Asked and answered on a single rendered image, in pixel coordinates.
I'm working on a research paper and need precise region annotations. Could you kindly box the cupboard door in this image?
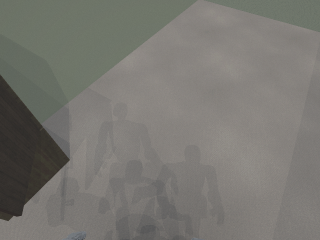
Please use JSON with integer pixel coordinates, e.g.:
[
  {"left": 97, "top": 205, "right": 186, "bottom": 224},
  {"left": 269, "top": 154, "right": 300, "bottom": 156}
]
[{"left": 0, "top": 83, "right": 40, "bottom": 217}]

